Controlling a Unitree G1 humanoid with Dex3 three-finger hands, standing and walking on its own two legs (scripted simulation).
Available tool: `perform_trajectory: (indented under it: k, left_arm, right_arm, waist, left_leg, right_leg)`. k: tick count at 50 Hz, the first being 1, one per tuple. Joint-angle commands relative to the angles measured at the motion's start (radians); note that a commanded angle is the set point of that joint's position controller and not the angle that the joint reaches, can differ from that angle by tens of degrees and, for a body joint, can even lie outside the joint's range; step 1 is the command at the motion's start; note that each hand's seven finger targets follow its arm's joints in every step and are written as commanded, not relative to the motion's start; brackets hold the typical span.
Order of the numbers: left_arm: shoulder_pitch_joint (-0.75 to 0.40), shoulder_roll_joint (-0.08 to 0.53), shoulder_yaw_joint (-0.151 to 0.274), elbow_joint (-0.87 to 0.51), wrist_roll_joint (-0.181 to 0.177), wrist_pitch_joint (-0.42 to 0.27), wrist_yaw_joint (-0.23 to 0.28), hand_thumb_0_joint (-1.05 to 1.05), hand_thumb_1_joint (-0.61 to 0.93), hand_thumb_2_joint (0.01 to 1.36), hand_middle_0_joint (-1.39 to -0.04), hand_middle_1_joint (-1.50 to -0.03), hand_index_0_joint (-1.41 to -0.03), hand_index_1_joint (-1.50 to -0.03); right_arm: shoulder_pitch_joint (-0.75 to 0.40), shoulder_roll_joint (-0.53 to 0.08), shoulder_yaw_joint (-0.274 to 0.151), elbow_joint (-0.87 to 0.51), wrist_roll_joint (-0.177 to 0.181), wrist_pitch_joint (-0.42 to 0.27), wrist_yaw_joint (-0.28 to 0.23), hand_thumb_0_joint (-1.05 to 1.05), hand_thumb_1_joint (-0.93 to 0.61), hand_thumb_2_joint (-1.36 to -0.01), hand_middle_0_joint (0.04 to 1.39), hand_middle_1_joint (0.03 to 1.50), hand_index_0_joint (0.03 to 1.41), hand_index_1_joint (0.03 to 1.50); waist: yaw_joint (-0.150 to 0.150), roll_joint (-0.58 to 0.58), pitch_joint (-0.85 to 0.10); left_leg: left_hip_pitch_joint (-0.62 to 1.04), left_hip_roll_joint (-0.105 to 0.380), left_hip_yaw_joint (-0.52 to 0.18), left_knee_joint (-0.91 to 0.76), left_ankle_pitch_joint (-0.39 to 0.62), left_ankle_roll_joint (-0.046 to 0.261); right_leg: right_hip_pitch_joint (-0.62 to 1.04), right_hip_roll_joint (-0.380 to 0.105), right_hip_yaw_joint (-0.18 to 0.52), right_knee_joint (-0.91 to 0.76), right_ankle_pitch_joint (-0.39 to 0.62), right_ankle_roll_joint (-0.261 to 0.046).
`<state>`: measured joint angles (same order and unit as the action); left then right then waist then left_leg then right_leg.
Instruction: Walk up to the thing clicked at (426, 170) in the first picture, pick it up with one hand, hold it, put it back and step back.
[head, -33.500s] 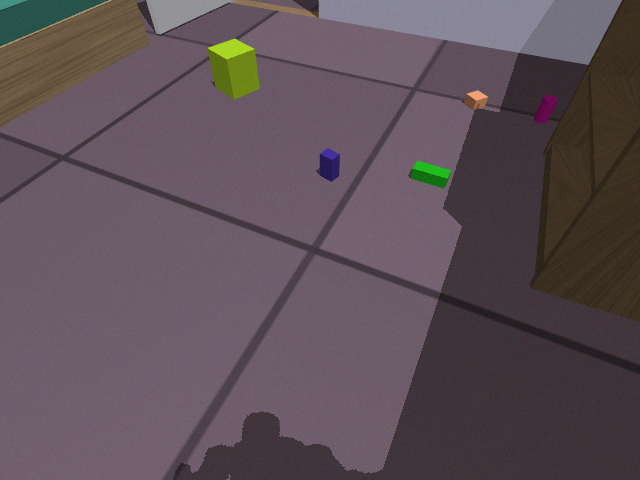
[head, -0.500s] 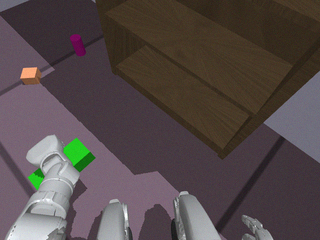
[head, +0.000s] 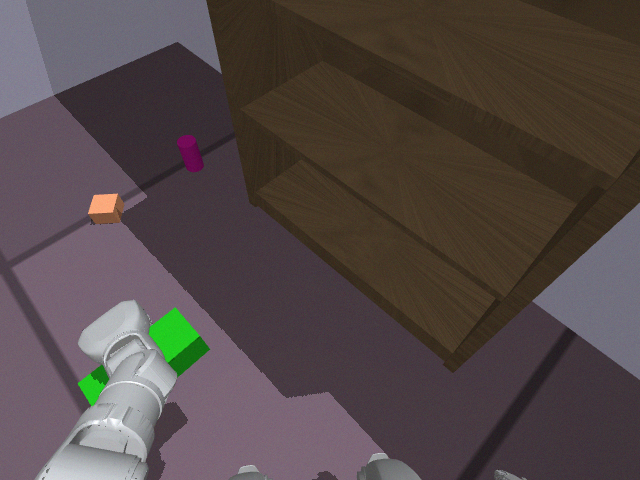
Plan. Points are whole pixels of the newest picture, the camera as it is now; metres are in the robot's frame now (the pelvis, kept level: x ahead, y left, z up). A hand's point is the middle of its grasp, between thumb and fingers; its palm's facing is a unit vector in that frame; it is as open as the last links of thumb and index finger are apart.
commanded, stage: lift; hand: left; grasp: from above
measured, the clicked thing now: (148, 365) +0.33 +0.25 -0.15
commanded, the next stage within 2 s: hold in 0.06 s
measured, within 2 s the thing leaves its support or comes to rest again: neither
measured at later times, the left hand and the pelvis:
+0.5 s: hand (125, 349) +0.32 +0.24 -0.04, palm faces -0.35 -0.30 -0.89, open 9.7 cm; pelvis +0.01 +0.01 +0.03, yaw +0 degrees
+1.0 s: hand (121, 351) +0.31 +0.23 -0.02, palm faces -0.35 -0.29 -0.89, open 9.8 cm; pelvis +0.00 +0.00 +0.04, yaw +0 degrees
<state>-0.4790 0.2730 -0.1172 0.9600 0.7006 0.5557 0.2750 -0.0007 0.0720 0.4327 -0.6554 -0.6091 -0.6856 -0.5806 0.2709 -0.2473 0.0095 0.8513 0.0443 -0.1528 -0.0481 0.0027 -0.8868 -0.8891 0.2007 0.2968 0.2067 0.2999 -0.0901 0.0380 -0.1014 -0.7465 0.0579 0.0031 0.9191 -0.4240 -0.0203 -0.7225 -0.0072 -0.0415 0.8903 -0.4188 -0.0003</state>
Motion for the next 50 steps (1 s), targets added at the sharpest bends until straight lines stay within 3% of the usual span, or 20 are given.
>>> perform_trajectory:
  k: [1,6,10,12,17,18,20,21,23,25,27,28,31,34,41,44,47,50]
  left_arm:
    - [-0.348,0.23,0.021,-0.226,0.064,-0.008,0.054,0.0,0.489,0.581,-0.846,-0.699,-0.877,-0.665]
    - [-0.344,0.216,0.009,-0.185,0.073,-0.011,0.04,0.0,0.443,0.598,-0.821,-0.698,-0.845,-0.671]
    - [-0.325,0.186,-0.011,-0.171,0.078,-0.02,0.024,0.0,0.422,0.575,-0.835,-0.635,-0.843,-0.624]
    - [-0.335,0.19,-0.008,-0.164,0.082,-0.024,0.022,0.0,0.412,0.584,-0.825,-0.64,-0.832,-0.63]
    - [-0.359,0.173,-0.009,-0.174,0.075,-0.009,0.036,0.0,0.374,0.578,-0.791,-0.649,-0.799,-0.637]
    - [-0.334,0.147,-0.023,-0.135,0.079,-0.003,0.032,0.0,0.363,0.563,-0.782,-0.649,-0.792,-0.635]
    - [-0.382,0.192,-0.005,-0.188,0.085,-0.004,0.035,0.0,0.356,0.577,-0.776,-0.653,-0.783,-0.642]
    - [-0.359,0.164,-0.019,-0.156,0.085,0.003,0.032,0.0,0.352,0.575,-0.776,-0.653,-0.782,-0.644]
    - [-0.395,0.194,-0.013,-0.232,0.09,-0.003,0.028,0.0,0.351,0.587,-0.776,-0.653,-0.779,-0.647]
    - [-0.361,0.16,-0.028,-0.198,0.093,0.002,0.022,0.0,0.338,0.604,-0.786,-0.632,-0.779,-0.636]
    - [-0.361,0.164,-0.033,-0.213,0.109,0.002,0.021,0.0,0.35,0.596,-0.8,-0.618,-0.792,-0.624]
    - [-0.369,0.196,-0.016,-0.236,0.11,-0.001,0.023,0.0,0.363,0.59,-0.809,-0.619,-0.802,-0.623]
    - [-0.346,0.158,-0.034,-0.23,0.107,0.011,0.016,0.0,0.359,0.635,-0.818,-0.618,-0.802,-0.631]
    - [-0.374,0.179,-0.03,-0.242,0.106,0.014,0.005,0.0,0.37,0.623,-0.82,-0.62,-0.807,-0.629]
    - [-0.347,0.141,-0.046,-0.221,0.098,0.025,-0.014,0.0,0.339,0.65,-0.8,-0.633,-0.783,-0.647]
    - [-0.357,0.16,-0.036,-0.244,0.095,0.022,-0.021,0.0,0.369,0.646,-0.807,-0.659,-0.798,-0.665]
    - [-0.346,0.136,-0.051,-0.257,0.102,0.024,-0.022,0.0,0.361,0.651,-0.81,-0.648,-0.797,-0.659]
    - [-0.343,0.169,-0.035,-0.287,0.114,0.029,-0.014,0.0,0.38,0.616,-0.818,-0.641,-0.81,-0.645]
  right_arm:
    - [0.061,-0.145,-0.046,-0.071,0.005,-0.026,-0.003,0.0,-0.882,-0.891,0.201,0.3,0.2,0.3]
    - [0.052,-0.148,-0.049,-0.063,0.003,-0.03,0.003,0.0,-0.884,-0.892,0.201,0.3,0.2,0.3]
    - [0.024,-0.148,-0.05,-0.088,0.003,-0.028,0.011,0.0,-0.886,-0.893,0.2,0.3,0.2,0.3]
    - [0.015,-0.152,-0.054,-0.102,0.004,-0.029,0.016,0.0,-0.886,-0.893,0.2,0.3,0.2,0.3]
    - [0.005,-0.149,-0.052,-0.115,0.004,-0.029,0.035,0.0,-0.887,-0.893,0.2,0.3,0.2,0.3]
    - [0.006,-0.149,-0.052,-0.109,0.003,-0.028,0.039,0.0,-0.889,-0.894,0.2,0.3,0.2,0.3]
    - [0.002,-0.155,-0.055,-0.113,0.005,-0.026,0.042,0.0,-0.889,-0.893,0.2,0.3,0.2,0.3]
    - [0.0,-0.152,-0.052,-0.114,0.004,-0.025,0.045,0.0,-0.889,-0.893,0.2,0.3,0.2,0.3]
    - [-0.01,-0.154,-0.053,-0.119,0.006,-0.024,0.051,0.0,-0.89,-0.894,0.2,0.3,0.2,0.3]
    - [-0.019,-0.151,-0.049,-0.122,0.007,-0.021,0.052,0.0,-0.891,-0.895,0.2,0.3,0.2,0.3]
    - [-0.026,-0.155,-0.049,-0.128,0.007,-0.018,0.053,0.0,-0.893,-0.895,0.2,0.3,0.2,0.3]
    - [-0.025,-0.154,-0.049,-0.128,0.007,-0.019,0.055,0.0,-0.894,-0.895,0.2,0.3,0.2,0.3]
    - [-0.045,-0.147,-0.045,-0.135,0.008,-0.015,0.059,0.0,-0.894,-0.896,0.2,0.3,0.2,0.3]
    - [-0.052,-0.152,-0.046,-0.139,0.01,-0.015,0.059,0.0,-0.893,-0.896,0.2,0.3,0.2,0.3]
    - [-0.064,-0.147,-0.043,-0.15,0.01,-0.016,0.069,0.0,-0.893,-0.896,0.2,0.3,0.2,0.3]
    - [-0.065,-0.149,-0.043,-0.151,0.009,-0.017,0.071,0.0,-0.893,-0.896,0.2,0.3,0.2,0.3]
    - [-0.08,-0.146,-0.041,-0.157,0.009,-0.016,0.073,0.0,-0.894,-0.897,0.2,0.3,0.2,0.3]
    - [-0.084,-0.146,-0.039,-0.157,0.009,-0.013,0.072,0.0,-0.896,-0.897,0.2,0.3,0.2,0.3]
  waist:
    - [0.008,0.039,-0.392]
    - [0.005,0.039,-0.343]
    - [0.012,0.032,-0.279]
    - [0.03,0.029,-0.272]
    - [0.042,0.009,-0.289]
    - [0.028,-0.018,-0.269]
    - [0.042,0.0,-0.294]
    - [0.036,-0.03,-0.278]
    - [0.049,0.017,-0.303]
    - [0.041,-0.006,-0.276]
    - [0.041,-0.022,-0.271]
    - [0.053,0.002,-0.283]
    - [0.052,0.017,-0.257]
    - [0.054,0.008,-0.243]
    - [0.061,-0.025,-0.221]
    - [0.068,-0.018,-0.232]
    - [0.063,-0.027,-0.222]
    - [0.073,-0.032,-0.252]
  left_leg:
    - [0.321,-0.058,0.009,-0.147,0.402,0.029]
    - [0.362,-0.056,0.01,-0.193,0.426,0.026]
    - [0.371,-0.062,0.016,-0.243,0.367,0.021]
    - [0.38,-0.063,0.017,-0.265,0.358,0.017]
    - [0.414,-0.067,0.025,-0.289,0.393,0.017]
    - [0.414,-0.064,0.022,-0.291,0.403,0.021]
    - [0.426,-0.068,0.029,-0.295,0.41,0.023]
    - [0.418,-0.069,0.027,-0.297,0.412,0.025]
    - [0.445,-0.07,0.031,-0.309,0.417,0.022]
    - [0.461,-0.065,0.023,-0.327,0.406,0.02]
    - [0.46,-0.068,0.022,-0.334,0.398,0.023]
    - [0.463,-0.069,0.023,-0.341,0.397,0.021]
    - [0.488,-0.061,0.02,-0.361,0.397,0.016]
    - [0.471,-0.066,0.023,-0.37,0.369,0.02]
    - [0.475,-0.068,0.027,-0.386,0.369,0.025]
    - [0.481,-0.068,0.027,-0.389,0.372,0.024]
    - [0.494,-0.068,0.026,-0.401,0.351,0.024]
    - [0.5,-0.071,0.028,-0.397,0.382,0.028]
  right_leg:
    - [0.261,0.037,0.01,-0.167,0.415,0.002]
    - [0.276,0.038,0.008,-0.205,0.412,-0.001]
    - [0.292,0.036,0.007,-0.245,0.359,-0.003]
    - [0.312,0.037,0.003,-0.256,0.343,-0.005]
    - [0.372,0.034,0.009,-0.277,0.387,-0.002]
    - [0.362,0.036,0.009,-0.28,0.397,0.0]
    - [0.39,0.033,0.015,-0.292,0.417,0.002]
    - [0.391,0.032,0.015,-0.296,0.424,0.004]
    - [0.408,0.03,0.018,-0.301,0.421,0.0]
    - [0.398,0.033,0.008,-0.306,0.398,-0.002]
    - [0.414,0.031,0.012,-0.318,0.397,0.0]
    - [0.423,0.031,0.011,-0.317,0.391,-0.004]
    - [0.41,0.034,0.005,-0.326,0.373,-0.008]
    - [0.427,0.031,0.014,-0.344,0.358,-0.005]
    - [0.449,0.028,0.023,-0.369,0.367,-0.001]
    - [0.456,0.027,0.025,-0.368,0.366,-0.001]
    - [0.451,0.027,0.024,-0.38,0.345,-0.001]
    - [0.483,0.024,0.027,-0.38,0.384,0.003]
